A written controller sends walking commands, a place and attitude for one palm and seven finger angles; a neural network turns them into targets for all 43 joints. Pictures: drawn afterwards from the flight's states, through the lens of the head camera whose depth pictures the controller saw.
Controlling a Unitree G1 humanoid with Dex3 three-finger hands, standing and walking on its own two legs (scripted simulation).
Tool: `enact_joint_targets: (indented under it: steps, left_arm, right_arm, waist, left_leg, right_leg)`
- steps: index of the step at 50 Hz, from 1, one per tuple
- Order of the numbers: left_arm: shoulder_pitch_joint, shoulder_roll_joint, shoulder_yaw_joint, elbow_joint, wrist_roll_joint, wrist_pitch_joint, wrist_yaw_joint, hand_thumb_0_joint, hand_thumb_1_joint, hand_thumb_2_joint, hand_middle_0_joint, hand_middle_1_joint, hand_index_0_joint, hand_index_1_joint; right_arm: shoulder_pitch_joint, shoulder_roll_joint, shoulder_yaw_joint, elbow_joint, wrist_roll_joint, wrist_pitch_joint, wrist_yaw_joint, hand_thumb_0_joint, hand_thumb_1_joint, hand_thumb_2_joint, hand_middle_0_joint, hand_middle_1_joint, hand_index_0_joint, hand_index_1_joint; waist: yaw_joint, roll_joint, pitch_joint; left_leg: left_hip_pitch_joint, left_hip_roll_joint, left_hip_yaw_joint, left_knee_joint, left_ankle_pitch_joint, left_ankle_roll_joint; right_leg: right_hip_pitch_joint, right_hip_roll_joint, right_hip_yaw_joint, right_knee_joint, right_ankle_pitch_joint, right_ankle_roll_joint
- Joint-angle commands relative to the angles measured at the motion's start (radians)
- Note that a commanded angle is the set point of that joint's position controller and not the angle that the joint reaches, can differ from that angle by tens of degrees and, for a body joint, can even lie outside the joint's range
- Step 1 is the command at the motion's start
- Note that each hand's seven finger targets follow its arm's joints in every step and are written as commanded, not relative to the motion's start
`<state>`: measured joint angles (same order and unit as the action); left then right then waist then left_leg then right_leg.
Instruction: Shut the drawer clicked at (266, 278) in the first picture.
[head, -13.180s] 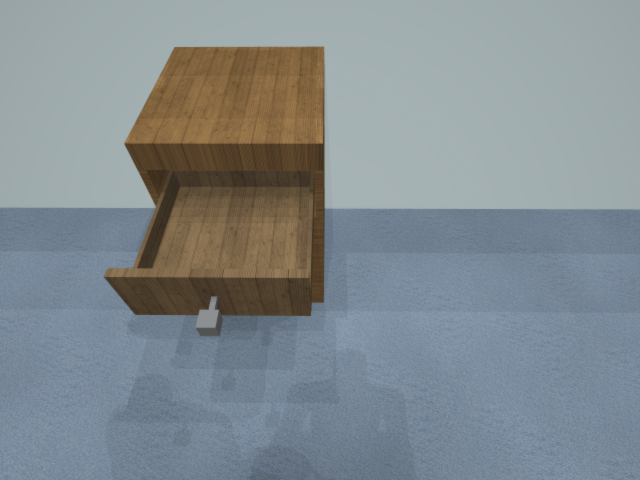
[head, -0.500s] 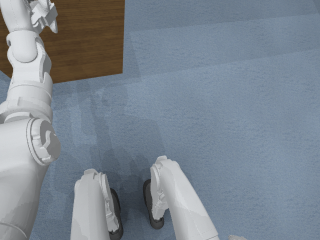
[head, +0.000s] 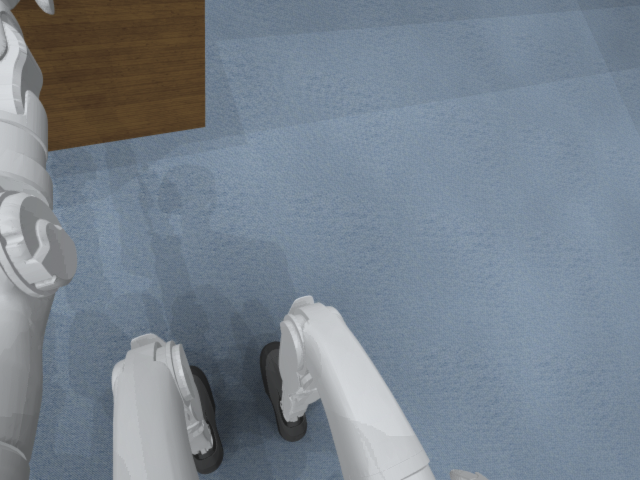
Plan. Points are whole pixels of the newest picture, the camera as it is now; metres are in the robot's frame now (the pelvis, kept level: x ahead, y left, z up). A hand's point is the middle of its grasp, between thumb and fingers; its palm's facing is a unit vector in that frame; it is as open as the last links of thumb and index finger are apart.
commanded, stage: pull the fist back off the drawer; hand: left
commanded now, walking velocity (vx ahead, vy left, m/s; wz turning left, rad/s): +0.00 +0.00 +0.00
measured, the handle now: out of the picture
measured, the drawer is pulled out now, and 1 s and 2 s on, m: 0.00 0.00 0.00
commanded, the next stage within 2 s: draw the hand back to the body in 0.50 s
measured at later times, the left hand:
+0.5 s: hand out of the picture +0.62 +0.17 +0.05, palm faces +0.16 -0.99 -0.04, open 3.2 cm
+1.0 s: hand out of the picture +0.47 +0.20 +0.19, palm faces +0.19 -0.98 -0.03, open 3.3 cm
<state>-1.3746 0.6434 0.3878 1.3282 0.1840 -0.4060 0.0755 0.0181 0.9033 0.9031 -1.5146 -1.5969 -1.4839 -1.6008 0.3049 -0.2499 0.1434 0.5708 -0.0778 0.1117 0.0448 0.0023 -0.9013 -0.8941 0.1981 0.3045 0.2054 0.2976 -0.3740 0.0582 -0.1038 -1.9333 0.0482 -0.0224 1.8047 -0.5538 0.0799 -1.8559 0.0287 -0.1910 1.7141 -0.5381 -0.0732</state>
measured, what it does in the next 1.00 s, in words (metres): rises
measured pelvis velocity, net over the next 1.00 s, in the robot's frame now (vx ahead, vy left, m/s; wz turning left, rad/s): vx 0.09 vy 0.01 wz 0.11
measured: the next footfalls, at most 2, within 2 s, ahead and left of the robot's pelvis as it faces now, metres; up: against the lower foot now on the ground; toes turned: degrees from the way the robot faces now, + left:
none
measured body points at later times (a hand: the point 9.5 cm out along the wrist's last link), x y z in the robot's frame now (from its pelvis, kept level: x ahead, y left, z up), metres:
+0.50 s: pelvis +0.04 +0.01 +0.04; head +0.28 +0.04 +0.42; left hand +0.61 +0.22 +0.05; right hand +0.05 -0.24 -0.07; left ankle +0.09 +0.09 -0.47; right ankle +0.10 -0.08 -0.47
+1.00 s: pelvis +0.09 +0.01 +0.16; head +0.22 +0.03 +0.59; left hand +0.46 +0.25 +0.20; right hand +0.26 -0.22 +0.04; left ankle +0.09 +0.09 -0.47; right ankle +0.10 -0.09 -0.47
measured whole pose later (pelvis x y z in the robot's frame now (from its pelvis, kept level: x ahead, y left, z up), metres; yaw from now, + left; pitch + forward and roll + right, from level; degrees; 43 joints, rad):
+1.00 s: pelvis +0.09 +0.01 +0.16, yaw +6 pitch +26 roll -3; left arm -0.32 0.23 0.13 0.41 -0.14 -0.32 0.03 0.02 0.90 0.90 -1.40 -1.60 -1.40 -1.60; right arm 0.20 -0.24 0.03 0.54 0.03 0.06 0.02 0.01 -0.90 -0.89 0.20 0.30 0.20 0.30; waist -0.06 0.04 -0.17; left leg -1.14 0.00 0.00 1.24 -0.55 0.05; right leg -1.08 0.04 -0.12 1.18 -0.55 -0.06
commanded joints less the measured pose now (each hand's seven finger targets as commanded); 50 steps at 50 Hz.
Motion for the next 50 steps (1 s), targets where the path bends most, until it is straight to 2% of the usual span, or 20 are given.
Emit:
enact_joint_targets:
  steps: [1,6,12,14,16,20,23,26,30,32,34,35,36,37,39,40,41,43,46,50]
  left_arm:
    - [-0.596,0.278,0.022,-0.289,-0.02,-0.039,0.042,0.0,0.9,0.9,-1.4,-1.6,-1.4,-1.6]
    - [-0.487,0.251,0.046,-0.32,-0.031,-0.04,0.044,0.0,0.9,0.9,-1.4,-1.6,-1.4,-1.6]
    - [-0.325,0.196,0.072,-0.35,-0.074,-0.043,0.024,0.0,0.9,0.9,-1.4,-1.6,-1.4,-1.6]
    - [-0.264,0.187,0.089,-0.396,-0.088,-0.051,0.019,0.0,0.9,0.9,-1.4,-1.6,-1.4,-1.6]
    - [-0.177,0.136,0.082,-0.429,-0.105,-0.059,0.014,0.0,0.9,0.9,-1.4,-1.6,-1.4,-1.6]
    - [-0.041,0.013,0.016,-0.47,-0.129,-0.062,0.001,0.0,0.9,0.9,-1.4,-1.6,-1.4,-1.6]
    - [-0.054,0.014,0.024,-0.533,-0.145,-0.08,0.003,0.0,0.9,0.9,-1.4,-1.6,-1.4,-1.6]
    - [-0.077,-0.058,-0.029,-0.538,-0.153,-0.099,0.004,0.0,0.9,0.9,-1.4,-1.6,-1.4,-1.6]
    - [-0.063,-0.081,-0.051,-0.532,-0.156,-0.136,-0.007,0.0,0.9,0.9,-1.4,-1.6,-1.4,-1.6]
    - [0.026,-0.053,-0.037,-0.734,-0.173,-0.145,-0.02,0.0,0.9,0.9,-1.4,-1.6,-1.4,-1.6]
    - [0.199,-0.05,-0.039,-0.917,-0.206,-0.123,-0.038,0.0,0.9,0.9,-1.4,-1.6,-1.4,-1.6]
    - [0.304,-0.083,-0.064,-0.993,-0.226,-0.097,-0.051,0.0,0.9,0.9,-1.4,-1.6,-1.4,-1.6]
    - [0.431,-0.117,-0.084,-1.011,-0.247,-0.057,-0.061,0.0,0.9,0.9,-1.4,-1.6,-1.4,-1.6]
    - [0.495,-0.169,-0.122,-1.05,-0.269,-0.015,-0.071,0.0,0.9,0.9,-1.4,-1.6,-1.4,-1.6]
    - [0.6,-0.213,-0.154,-1.096,-0.304,0.064,-0.083,0.0,0.9,0.9,-1.4,-1.6,-1.4,-1.6]
    - [0.64,-0.221,-0.154,-1.085,-0.319,0.096,-0.08,0.0,0.9,0.9,-1.4,-1.6,-1.4,-1.6]
    - [0.64,-0.224,-0.156,-1.11,-0.33,0.106,-0.073,0.0,0.9,0.9,-1.4,-1.6,-1.4,-1.6]
    - [0.635,-0.254,-0.184,-1.16,-0.339,0.095,-0.056,0.0,0.9,0.9,-1.4,-1.6,-1.4,-1.6]
    - [0.652,-0.296,-0.238,-1.218,-0.342,0.021,-0.038,0.0,0.9,0.9,-1.4,-1.6,-1.4,-1.6]
    - [0.836,-0.331,-0.286,-1.078,-0.316,-0.021,-0.073,0.0,0.9,0.9,-1.4,-1.6,-1.4,-1.6]
  right_arm:
    - [0.243,-0.241,-0.078,-0.011,-0.005,-0.009,-0.007,0.0,-0.9,-0.9,0.2,0.3,0.2,0.3]
    - [0.259,-0.238,-0.089,-0.018,-0.009,-0.007,0.005,0.0,-0.9,-0.9,0.2,0.3,0.2,0.3]
    - [0.257,-0.225,-0.105,-0.023,-0.005,0.003,0.009,0.0,-0.9,-0.9,0.2,0.3,0.2,0.3]
    - [0.255,-0.218,-0.111,-0.03,-0.006,0.008,0.012,0.0,-0.9,-0.9,0.2,0.3,0.2,0.3]
    - [0.253,-0.209,-0.12,-0.038,-0.005,0.013,0.017,0.0,-0.9,-0.9,0.2,0.3,0.2,0.3]
    - [0.234,-0.204,-0.14,-0.034,-0.001,0.022,0.029,0.0,-0.9,-0.9,0.2,0.3,0.2,0.3]
    - [0.227,-0.202,-0.15,-0.024,-0.001,0.023,0.028,0.0,-0.9,-0.9,0.2,0.3,0.2,0.3]
    - [0.218,-0.191,-0.156,-0.006,-0.003,0.019,0.03,0.0,-0.9,-0.9,0.2,0.3,0.2,0.3]
    - [0.206,-0.187,-0.165,0.011,-0.01,0.018,0.032,0.0,-0.9,-0.9,0.2,0.3,0.2,0.3]
    - [0.19,-0.192,-0.177,-0.027,0.002,0.022,0.038,0.0,-0.9,-0.9,0.2,0.3,0.2,0.3]
    - [0.163,-0.189,-0.187,-0.072,0.025,0.025,0.044,0.0,-0.9,-0.9,0.2,0.3,0.2,0.3]
    - [0.147,-0.183,-0.191,-0.095,0.039,0.025,0.046,0.0,-0.9,-0.9,0.2,0.3,0.2,0.3]
    - [0.142,-0.181,-0.192,-0.111,0.053,0.026,0.047,0.0,-0.9,-0.9,0.2,0.3,0.2,0.3]
    - [0.124,-0.177,-0.192,-0.12,0.068,0.027,0.046,0.0,-0.9,-0.9,0.2,0.3,0.2,0.3]
    - [0.097,-0.173,-0.191,-0.133,0.094,0.02,0.032,0.0,-0.9,-0.9,0.2,0.3,0.2,0.3]
    - [0.087,-0.17,-0.188,-0.133,0.105,0.014,0.019,0.0,-0.9,-0.9,0.2,0.3,0.2,0.3]
    - [0.073,-0.166,-0.183,-0.129,0.111,0.001,0.004,0.0,-0.9,-0.9,0.2,0.3,0.2,0.3]
    - [0.054,-0.152,-0.18,-0.116,0.116,-0.029,-0.018,0.0,-0.9,-0.9,0.2,0.3,0.2,0.3]
    - [0.038,-0.137,-0.178,-0.093,0.108,-0.078,-0.04,0.0,-0.9,-0.9,0.2,0.3,0.2,0.3]
    - [0.021,-0.135,-0.175,-0.085,0.102,-0.098,-0.04,0.0,-0.9,-0.9,0.2,0.3,0.2,0.3]
  waist:
    - [-0.01,0.317,-0.673]
    - [0.026,0.282,-0.725]
    - [0.068,0.217,-0.702]
    - [0.096,0.227,-0.741]
    - [0.117,0.216,-0.774]
    - [0.113,0.171,-0.729]
    - [0.115,0.168,-0.746]
    - [0.094,0.165,-0.727]
    - [0.1,0.172,-0.752]
    - [0.17,0.289,-0.914]
    - [0.227,0.309,-1.057]
    - [0.246,0.291,-1.076]
    - [0.259,0.254,-1.058]
    - [0.247,0.196,-1.004]
    - [0.237,0.07,-0.882]
    - [0.227,-0.007,-0.799]
    - [0.222,-0.035,-0.758]
    - [0.221,-0.012,-0.673]
    - [0.221,0.027,-0.581]
    - [0.244,0.007,-0.419]
  left_leg:
    - [0.544,-0.011,-0.167,-0.245,-0.073,-0.027]
    - [0.574,-0.006,-0.159,-0.245,0.002,-0.03]
    - [0.554,0.001,-0.131,-0.244,0.082,-0.032]
    - [0.584,0.001,-0.123,-0.244,0.149,-0.036]
    - [0.639,0.004,-0.121,-0.252,0.224,-0.038]
    - [0.673,0.008,-0.113,-0.263,0.281,-0.041]
    - [0.7,0.002,-0.104,-0.26,0.332,-0.04]
    - [0.718,-0.003,-0.101,-0.253,0.367,-0.04]
    - [0.737,-0.015,-0.085,-0.239,0.41,-0.042]
    - [0.929,-0.019,-0.084,-0.286,0.527,-0.057]
    - [1.086,-0.024,-0.079,-0.35,0.651,-0.073]
    - [1.128,-0.026,-0.071,-0.381,0.687,-0.075]
    - [1.148,-0.025,-0.075,-0.412,0.717,-0.074]
    - [1.133,-0.025,-0.068,-0.44,0.693,-0.063]
    - [1.058,-0.028,-0.056,-0.497,0.588,-0.045]
    - [1.002,-0.03,-0.049,-0.522,0.515,-0.038]
    - [0.983,-0.031,-0.043,-0.542,0.475,-0.034]
    - [1.008,-0.034,-0.035,-0.584,0.418,-0.037]
    - [1.119,-0.036,-0.03,-0.636,0.422,-0.045]
    - [1.173,-0.037,-0.03,-0.709,0.403,-0.051]
  right_leg:
    - [0.312,0.016,0.151,-0.24,-0.046,0.048]
    - [0.354,0.019,0.153,-0.242,-0.014,0.044]
    - [0.428,0.018,0.174,-0.265,0.017,0.043]
    - [0.464,0.018,0.177,-0.264,0.059,0.041]
    - [0.48,0.025,0.165,-0.265,0.112,0.041]
    - [0.49,0.024,0.163,-0.283,0.167,0.043]
    - [0.515,0.025,0.157,-0.285,0.228,0.048]
    - [0.505,0.022,0.156,-0.284,0.272,0.05]
    - [0.546,0.019,0.165,-0.284,0.342,0.048]
    - [0.615,0.017,0.164,-0.303,0.421,0.04]
    - [0.758,0.016,0.169,-0.347,0.54,0.036]
    - [0.828,0.015,0.168,-0.375,0.589,0.036]
    - [0.869,0.014,0.163,-0.396,0.617,0.036]
    - [0.913,0.012,0.163,-0.431,0.639,0.043]
    - [1.015,0.006,0.169,-0.494,0.646,0.053]
    - [1.051,0.004,0.175,-0.527,0.622,0.061]
    - [1.073,0.0,0.184,-0.553,0.602,0.065]
    - [1.063,-0.002,0.188,-0.598,0.526,0.071]
    - [1.035,0.002,0.179,-0.648,0.461,0.065]
    - [1.033,0.008,0.156,-0.704,0.396,0.055]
